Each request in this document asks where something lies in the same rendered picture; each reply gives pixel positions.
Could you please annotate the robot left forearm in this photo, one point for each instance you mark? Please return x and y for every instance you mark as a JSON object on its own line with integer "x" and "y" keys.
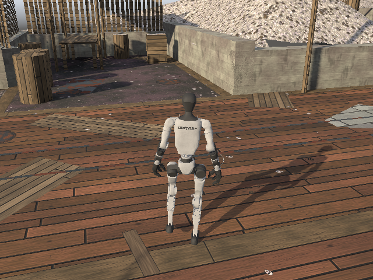
{"x": 159, "y": 155}

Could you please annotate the right robot foot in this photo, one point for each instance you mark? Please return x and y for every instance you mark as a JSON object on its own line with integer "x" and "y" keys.
{"x": 194, "y": 240}

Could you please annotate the left robot upper arm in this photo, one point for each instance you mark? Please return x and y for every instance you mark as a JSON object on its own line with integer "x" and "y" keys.
{"x": 166, "y": 132}

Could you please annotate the left robot hand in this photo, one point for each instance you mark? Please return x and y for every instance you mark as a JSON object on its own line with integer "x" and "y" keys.
{"x": 158, "y": 167}

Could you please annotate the right robot hand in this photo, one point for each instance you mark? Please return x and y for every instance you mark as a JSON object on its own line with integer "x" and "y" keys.
{"x": 217, "y": 176}

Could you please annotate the right robot upper arm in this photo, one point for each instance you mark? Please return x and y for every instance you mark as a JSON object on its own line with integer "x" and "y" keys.
{"x": 208, "y": 134}

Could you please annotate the robot head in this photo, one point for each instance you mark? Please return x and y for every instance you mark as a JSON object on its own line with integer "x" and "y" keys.
{"x": 188, "y": 101}

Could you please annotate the robot right forearm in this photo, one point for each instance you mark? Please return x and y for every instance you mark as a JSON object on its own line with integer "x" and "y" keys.
{"x": 215, "y": 159}

